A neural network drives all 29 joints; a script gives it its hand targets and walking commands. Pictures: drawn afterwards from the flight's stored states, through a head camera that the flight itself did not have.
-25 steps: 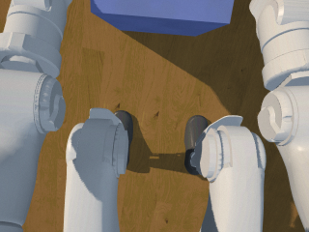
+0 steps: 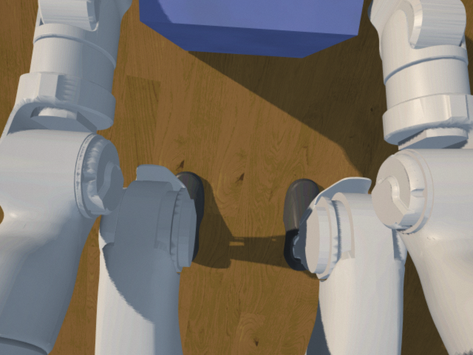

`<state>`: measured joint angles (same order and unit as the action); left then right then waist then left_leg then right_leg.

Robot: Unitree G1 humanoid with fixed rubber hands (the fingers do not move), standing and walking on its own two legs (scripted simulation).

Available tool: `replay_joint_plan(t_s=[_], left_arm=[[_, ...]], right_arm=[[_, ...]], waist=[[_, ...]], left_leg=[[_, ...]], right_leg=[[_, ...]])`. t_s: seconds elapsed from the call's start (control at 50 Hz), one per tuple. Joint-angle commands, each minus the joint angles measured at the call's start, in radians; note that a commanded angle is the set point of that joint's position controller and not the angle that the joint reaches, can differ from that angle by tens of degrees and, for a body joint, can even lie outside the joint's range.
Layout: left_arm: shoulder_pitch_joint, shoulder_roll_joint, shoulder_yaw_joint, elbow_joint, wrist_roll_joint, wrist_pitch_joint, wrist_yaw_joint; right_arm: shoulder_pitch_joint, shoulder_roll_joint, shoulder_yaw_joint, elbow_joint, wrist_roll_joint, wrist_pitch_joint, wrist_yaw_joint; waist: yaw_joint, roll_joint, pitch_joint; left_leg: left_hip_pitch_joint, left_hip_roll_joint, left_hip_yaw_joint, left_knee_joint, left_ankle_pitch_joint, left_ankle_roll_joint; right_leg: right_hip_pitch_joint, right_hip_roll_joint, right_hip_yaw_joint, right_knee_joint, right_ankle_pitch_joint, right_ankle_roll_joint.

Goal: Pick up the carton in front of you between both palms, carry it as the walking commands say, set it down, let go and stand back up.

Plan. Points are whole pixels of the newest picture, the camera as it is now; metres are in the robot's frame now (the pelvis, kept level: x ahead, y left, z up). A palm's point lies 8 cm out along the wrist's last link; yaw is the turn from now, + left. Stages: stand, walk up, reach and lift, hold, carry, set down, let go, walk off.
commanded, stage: reach and lift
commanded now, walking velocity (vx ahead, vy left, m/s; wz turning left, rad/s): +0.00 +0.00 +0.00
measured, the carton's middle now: out of the picture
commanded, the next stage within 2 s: none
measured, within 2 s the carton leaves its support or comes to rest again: leaves its support in 0.04 s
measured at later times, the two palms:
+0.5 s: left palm out of the picture +0.50 +0.17 +0.05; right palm out of the picture +0.51 -0.13 +0.05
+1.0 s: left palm out of the picture +0.45 +0.17 +0.19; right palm out of the picture +0.47 -0.13 +0.19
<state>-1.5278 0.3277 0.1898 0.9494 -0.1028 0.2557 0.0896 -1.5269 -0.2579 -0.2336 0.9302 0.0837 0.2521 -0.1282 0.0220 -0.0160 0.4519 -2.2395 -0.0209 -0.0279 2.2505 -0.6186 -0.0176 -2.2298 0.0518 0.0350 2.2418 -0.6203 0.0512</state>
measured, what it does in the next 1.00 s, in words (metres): rises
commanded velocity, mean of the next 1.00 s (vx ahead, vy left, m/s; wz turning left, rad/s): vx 0.00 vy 0.00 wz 0.00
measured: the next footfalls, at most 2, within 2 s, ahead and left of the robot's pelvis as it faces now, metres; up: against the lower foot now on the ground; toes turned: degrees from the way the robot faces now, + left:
none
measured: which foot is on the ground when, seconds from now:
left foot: down 0.00-1.00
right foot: down 0.00-1.00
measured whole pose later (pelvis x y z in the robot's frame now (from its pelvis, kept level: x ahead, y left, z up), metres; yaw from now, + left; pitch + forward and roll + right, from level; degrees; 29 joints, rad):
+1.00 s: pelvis +0.02 -0.01 +0.23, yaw +2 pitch +36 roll -1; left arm -0.81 -0.04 0.41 0.61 0.21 0.42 0.03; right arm -0.81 0.08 -0.44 0.61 -0.21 0.41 -0.05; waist 0.01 -0.01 -0.23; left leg -1.61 -0.05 -0.08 1.44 -0.47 -0.04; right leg -1.59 0.06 0.07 1.44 -0.49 0.04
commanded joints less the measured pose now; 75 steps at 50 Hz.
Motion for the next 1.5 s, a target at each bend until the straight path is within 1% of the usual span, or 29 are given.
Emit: replay_joint_plan(t_s=[0.0, 0.02, 0.04, 0.06, 0.1, 0.12, 0.16, 0.2, 0.24, 0.26, 0.28, 0.32, 0.36, 0.4, 0.46, 0.54, 0.62, 0.68, 0.76, 0.88, 1.02, 1.18, 1.34, 1.48], left_arm=[[-0.666, -1.054, -0.410, -0.382, -0.160, 0.002, -0.309], [-0.687, -1.072, -0.429, -0.448, -0.165, 0.010, -0.301], [-0.704, -1.110, -0.457, -0.512, -0.168, 0.016, -0.281], [-0.707, -1.122, -0.468, -0.556, -0.162, 0.025, -0.266], [-0.664, -1.128, -0.469, -0.580, -0.133, 0.048, -0.249], [-0.626, -1.131, -0.462, -0.556, -0.119, 0.061, -0.247], [-0.542, -1.151, -0.444, -0.467, -0.092, 0.084, -0.255], [-0.491, -1.193, -0.405, -0.378, -0.055, 0.095, -0.267], [-0.446, -1.248, -0.326, -0.288, 0.002, 0.099, -0.284], [-0.428, -1.263, -0.277, -0.235, 0.035, 0.100, -0.294], [-0.413, -1.269, -0.233, -0.193, 0.067, 0.103, -0.302], [-0.392, -1.265, -0.155, -0.130, 0.129, 0.109, -0.312], [-0.374, -1.262, -0.097, -0.091, 0.174, 0.114, -0.318], [-0.360, -1.261, -0.060, -0.078, 0.206, 0.119, -0.320], [-0.353, -1.272, -0.051, -0.098, 0.223, 0.126, -0.322], [-0.359, -1.311, -0.122, -0.189, 0.195, 0.140, -0.324], [-0.328, -1.372, -0.229, -0.288, 0.141, 0.161, -0.328], [-0.270, -1.410, -0.291, -0.333, 0.112, 0.175, -0.331], [-0.163, -1.447, -0.341, -0.349, 0.096, 0.178, -0.334], [-0.014, -1.474, -0.357, -0.331, 0.111, 0.155, -0.326], [0.135, -1.491, -0.350, -0.317, 0.143, 0.126, -0.312], [0.286, -1.504, -0.373, -0.335, 0.160, 0.111, -0.312], [0.435, -1.504, -0.417, -0.380, 0.162, 0.116, -0.314], [0.574, -1.503, -0.461, -0.432, 0.157, 0.145, -0.313]], right_arm=[[-0.666, 1.091, 0.427, -0.340, 0.146, 0.004, 0.282], [-0.657, 1.114, 0.440, -0.389, 0.149, 0.012, 0.279], [-0.656, 1.154, 0.459, -0.434, 0.154, 0.020, 0.265], [-0.649, 1.160, 0.460, -0.478, 0.155, 0.031, 0.256], [-0.636, 1.157, 0.460, -0.508, 0.138, 0.057, 0.250], [-0.620, 1.156, 0.459, -0.482, 0.121, 0.070, 0.251], [-0.567, 1.163, 0.451, -0.400, 0.087, 0.088, 0.256], [-0.517, 1.186, 0.403, -0.304, 0.048, 0.091, 0.263], [-0.464, 1.210, 0.302, -0.216, -0.024, 0.091, 0.275], [-0.444, 1.211, 0.245, -0.177, -0.066, 0.092, 0.280], [-0.423, 1.208, 0.196, -0.145, -0.106, 0.094, 0.283], [-0.391, 1.187, 0.116, -0.104, -0.170, 0.097, 0.289], [-0.381, 1.179, 0.070, -0.082, -0.207, 0.101, 0.298], [-0.383, 1.183, 0.052, -0.083, -0.223, 0.107, 0.309], [-0.397, 1.214, 0.074, -0.109, -0.212, 0.119, 0.325], [-0.410, 1.276, 0.167, -0.188, -0.160, 0.137, 0.340], [-0.368, 1.343, 0.271, -0.264, -0.106, 0.160, 0.347], [-0.296, 1.378, 0.324, -0.291, -0.085, 0.173, 0.349], [-0.170, 1.403, 0.353, -0.296, -0.083, 0.174, 0.349], [-0.009, 1.422, 0.366, -0.287, -0.100, 0.151, 0.343], [0.130, 1.439, 0.384, -0.289, -0.118, 0.124, 0.337], [0.281, 1.459, 0.418, -0.309, -0.133, 0.109, 0.335], [0.443, 1.460, 0.463, -0.344, -0.140, 0.116, 0.336], [0.580, 1.458, 0.500, -0.393, -0.141, 0.147, 0.343]], waist=[[0.027, 0.007, -1.946], [0.026, 0.017, -2.101], [0.031, 0.028, -2.256], [0.032, 0.035, -2.351], [0.045, 0.046, -2.388], [0.048, 0.040, -2.333], [0.047, 0.028, -2.141], [0.038, 0.044, -1.899], [0.004, 0.043, -1.644], [-0.018, 0.041, -1.538], [-0.030, 0.041, -1.470], [-0.041, 0.048, -1.398], [-0.038, 0.054, -1.381], [-0.028, 0.053, -1.401], [-0.005, 0.035, -1.483], [0.017, 0.006, -1.663], [0.019, -0.001, -1.808], [0.010, 0.006, -1.834], [-0.005, 0.023, -1.762], [-0.011, 0.037, -1.612], [-0.005, 0.023, -1.485], [-0.005, 0.009, -1.367], [-0.013, 0.015, -1.225], [-0.017, 0.018, -1.088]], left_leg=[[0.923, -0.095, 0.105, -0.170, 0.717, 0.005], [0.995, -0.097, 0.102, -0.172, 0.776, 0.003], [1.052, -0.106, 0.112, -0.181, 0.806, -0.002], [1.101, -0.111, 0.111, -0.192, 0.821, -0.003], [1.121, -0.121, 0.113, -0.236, 0.784, -0.004], [1.095, -0.124, 0.115, -0.261, 0.747, -0.005], [1.035, -0.127, 0.123, -0.310, 0.671, -0.008], [0.904, -0.132, 0.137, -0.357, 0.547, -0.019], [0.746, -0.133, 0.139, -0.414, 0.384, -0.021], [0.679, -0.133, 0.134, -0.443, 0.314, -0.018], [0.643, -0.134, 0.129, -0.472, 0.264, -0.014], [0.614, -0.137, 0.120, -0.520, 0.199, -0.007], [0.621, -0.138, 0.117, -0.564, 0.159, -0.003], [0.647, -0.137, 0.116, -0.601, 0.142, 0.000], [0.712, -0.136, 0.118, -0.646, 0.156, 0.004], [0.834, -0.138, 0.123, -0.686, 0.234, 0.003], [0.958, -0.141, 0.121, -0.718, 0.323, -0.004], [1.023, -0.144, 0.115, -0.750, 0.371, -0.011], [1.067, -0.147, 0.102, -0.807, 0.406, -0.020], [1.135, -0.149, 0.076, -0.906, 0.428, -0.019], [1.253, -0.147, 0.045, -1.041, 0.422, -0.009], [1.428, -0.136, 0.014, -1.198, 0.431, 0.002], [1.638, -0.121, -0.017, -1.372, 0.485, 0.009], [1.819, -0.105, -0.037, -1.525, 0.575, 0.009]], right_leg=[[0.846, 0.087, -0.134, -0.146, 0.659, -0.040], [0.873, 0.091, -0.136, -0.154, 0.698, -0.036], [0.890, 0.104, -0.137, -0.165, 0.716, -0.031], [0.904, 0.111, -0.136, -0.179, 0.718, -0.031], [0.901, 0.123, -0.132, -0.220, 0.670, -0.029], [0.887, 0.124, -0.132, -0.245, 0.634, -0.029], [0.821, 0.127, -0.136, -0.298, 0.551, -0.023], [0.731, 0.122, -0.144, -0.341, 0.444, -0.019], [0.621, 0.120, -0.140, -0.410, 0.308, -0.025], [0.583, 0.118, -0.137, -0.443, 0.257, -0.029], [0.563, 0.116, -0.136, -0.472, 0.220, -0.034], [0.543, 0.116, -0.137, -0.518, 0.171, -0.043], [0.542, 0.117, -0.139, -0.555, 0.136, -0.047], [0.560, 0.120, -0.139, -0.588, 0.120, -0.046], [0.617, 0.122, -0.138, -0.629, 0.129, -0.038], [0.738, 0.126, -0.138, -0.670, 0.197, -0.024], [0.852, 0.130, -0.136, -0.703, 0.282, -0.016], [0.912, 0.132, -0.129, -0.736, 0.332, -0.013], [0.965, 0.133, -0.114, -0.794, 0.370, -0.013], [1.038, 0.132, -0.086, -0.895, 0.392, -0.015], [1.166, 0.128, -0.055, -1.031, 0.385, -0.019], [1.355, 0.114, -0.020, -1.194, 0.399, -0.029], [1.571, 0.093, 0.015, -1.368, 0.461, -0.037], [1.769, 0.073, 0.034, -1.524, 0.558, -0.042]])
